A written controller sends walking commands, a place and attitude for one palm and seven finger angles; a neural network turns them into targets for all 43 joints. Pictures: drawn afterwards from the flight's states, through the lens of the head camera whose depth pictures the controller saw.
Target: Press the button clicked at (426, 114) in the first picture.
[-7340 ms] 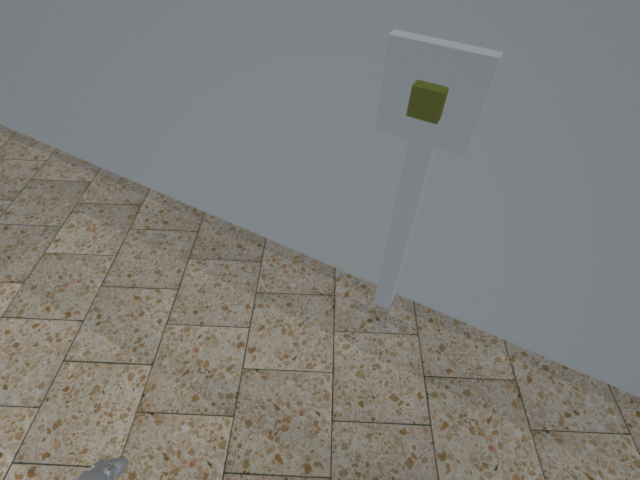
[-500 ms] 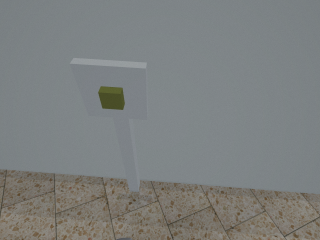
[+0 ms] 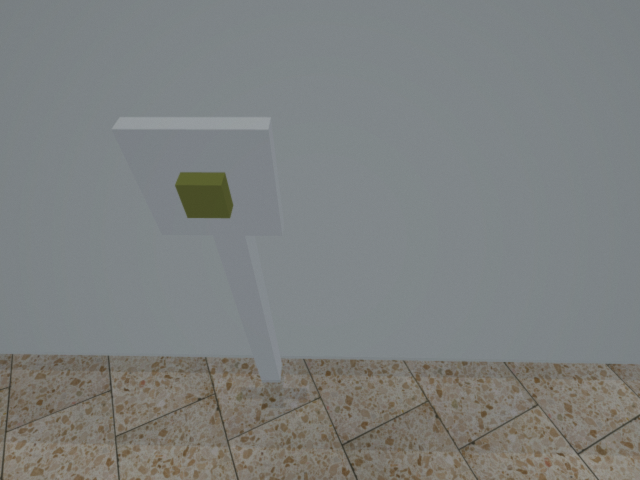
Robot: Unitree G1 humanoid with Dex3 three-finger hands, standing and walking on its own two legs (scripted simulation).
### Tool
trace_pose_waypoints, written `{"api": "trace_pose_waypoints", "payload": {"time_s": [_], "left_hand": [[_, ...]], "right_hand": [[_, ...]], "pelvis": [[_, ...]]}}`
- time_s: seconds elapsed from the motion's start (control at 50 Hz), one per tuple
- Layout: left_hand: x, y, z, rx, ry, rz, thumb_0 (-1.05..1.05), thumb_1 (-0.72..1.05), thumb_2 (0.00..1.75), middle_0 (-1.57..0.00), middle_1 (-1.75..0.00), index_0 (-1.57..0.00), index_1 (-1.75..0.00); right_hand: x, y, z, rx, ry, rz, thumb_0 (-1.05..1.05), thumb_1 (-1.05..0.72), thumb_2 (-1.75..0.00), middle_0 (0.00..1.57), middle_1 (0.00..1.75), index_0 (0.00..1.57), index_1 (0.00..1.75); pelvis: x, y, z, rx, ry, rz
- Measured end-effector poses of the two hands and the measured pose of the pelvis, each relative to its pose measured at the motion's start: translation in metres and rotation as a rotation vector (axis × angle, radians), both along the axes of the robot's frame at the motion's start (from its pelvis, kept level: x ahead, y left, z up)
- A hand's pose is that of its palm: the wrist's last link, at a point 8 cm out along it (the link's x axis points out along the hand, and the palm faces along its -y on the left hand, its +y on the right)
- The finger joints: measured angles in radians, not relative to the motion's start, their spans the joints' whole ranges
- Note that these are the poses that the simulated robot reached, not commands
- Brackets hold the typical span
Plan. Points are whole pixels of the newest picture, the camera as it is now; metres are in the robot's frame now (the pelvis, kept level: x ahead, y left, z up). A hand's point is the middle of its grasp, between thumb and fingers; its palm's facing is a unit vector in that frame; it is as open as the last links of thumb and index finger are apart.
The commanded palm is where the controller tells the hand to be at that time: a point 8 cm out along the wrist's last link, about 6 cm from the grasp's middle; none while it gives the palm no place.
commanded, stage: come to a stop and stand still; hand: left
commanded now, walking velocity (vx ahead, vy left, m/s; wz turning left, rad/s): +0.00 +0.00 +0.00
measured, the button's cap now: (206, 194) +0.48 +0.21 +0.09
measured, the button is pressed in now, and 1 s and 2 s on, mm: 0 0 0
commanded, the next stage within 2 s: look again from close up in 1.20 s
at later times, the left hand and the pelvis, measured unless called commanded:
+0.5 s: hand out of the picture +0.00 +0.20 -0.17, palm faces +0.01 -0.98 -0.18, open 7.4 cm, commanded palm none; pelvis +0.00 +0.03 +0.01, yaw +1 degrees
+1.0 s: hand out of the picture +0.01 +0.19 -0.17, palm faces +0.02 -0.99 -0.16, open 7.4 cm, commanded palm none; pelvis +0.03 +0.03 +0.01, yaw +0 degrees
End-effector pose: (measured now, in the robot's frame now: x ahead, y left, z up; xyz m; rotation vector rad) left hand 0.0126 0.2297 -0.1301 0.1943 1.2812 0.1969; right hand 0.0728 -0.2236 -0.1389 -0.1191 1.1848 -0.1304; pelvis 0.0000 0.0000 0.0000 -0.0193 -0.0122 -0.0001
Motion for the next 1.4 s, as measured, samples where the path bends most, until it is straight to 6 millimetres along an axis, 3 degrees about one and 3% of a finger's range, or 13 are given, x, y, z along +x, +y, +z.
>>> {"api": "trace_pose_waypoints", "payload": {"time_s": [0.1, 0.22, 0.4, 0.56, 0.7, 0.98, 1.2, 1.4], "left_hand": [[0.016, 0.015, -0.003, 0.002, -0.067, -0.021, 0.01, 0.91, 0.9, -0.2, -0.3, -0.2, -0.3], [0.027, 0.023, 0.002, -0.021, -0.094, -0.029, 0.01, 0.91, 0.9, -0.2, -0.3, -0.2, -0.3], [0.005, 0.022, -0.002, -0.059, 0.006, -0.036, 0.0, 0.91, 0.9, -0.2, -0.3, -0.2, -0.3], [-0.022, 0.017, -0.006, -0.082, 0.108, 0.0, 0.01, 0.91, 0.9, -0.2, -0.3, -0.19, -0.3], [-0.03, 0.011, -0.008, -0.095, 0.157, 0.015, 0.01, 0.91, 0.9, -0.2, -0.3, -0.19, -0.3], [-0.005, 0.007, -0.01, -0.099, 0.134, 0.009, 0.0, 0.91, 0.9, -0.2, -0.3, -0.19, -0.3], [0.014, 0.009, -0.008, -0.081, 0.105, 0.002, 0.0, 0.91, 0.9, -0.2, -0.3, -0.19, -0.3], [0.014, 0.004, -0.007, -0.077, 0.118, 0.009, 0.0, 0.91, 0.9, -0.2, -0.3, -0.19, -0.3]], "right_hand": [[-0.025, 0.003, -0.001, -0.024, 0.025, -0.008, 0.0, -0.92, -0.9, 0.19, 0.3, 0.2, 0.3], [-0.061, 0.012, 0.006, -0.035, 0.111, 0.015, 0.0, -0.93, -0.9, 0.19, 0.3, 0.2, 0.3], [-0.085, 0.027, 0.01, -0.021, 0.195, 0.012, 0.0, -0.91, -0.9, 0.19, 0.3, 0.2, 0.3], [-0.077, 0.032, 0.009, -0.022, 0.219, 0.02, 0.0, -0.91, -0.9, 0.2, 0.3, 0.2, 0.3], [-0.059, 0.029, 0.009, -0.037, 0.205, 0.019, 0.01, -0.92, -0.9, 0.2, 0.3, 0.2, 0.3], [-0.037, 0.024, 0.01, -0.051, 0.192, 0.018, 0.01, -0.93, -0.9, 0.2, 0.3, 0.2, 0.3], [-0.038, 0.024, 0.008, -0.04, 0.212, 0.008, 0.0, -0.92, -0.9, 0.2, 0.3, 0.2, 0.3], [-0.043, 0.024, 0.006, -0.026, 0.236, 0.004, 0.0, -0.92, -0.9, 0.2, 0.3, 0.2, 0.3]], "pelvis": [[-0.004, 0.008, -0.004, -0.002, -0.008, 0.022], [-0.011, 0.017, 0.004, 0.008, -0.004, 0.013], [-0.01, 0.024, 0.01, 0.013, 0.015, 0.01], [0.0, 0.027, 0.011, 0.015, 0.014, 0.01], [0.01, 0.028, 0.012, 0.018, 0.01, 0.005], [0.026, 0.025, 0.012, 0.022, 0.011, 0.004], [0.033, 0.021, 0.012, 0.026, 0.009, 0.004], [0.037, 0.017, 0.012, 0.029, 0.01, 0.005]]}}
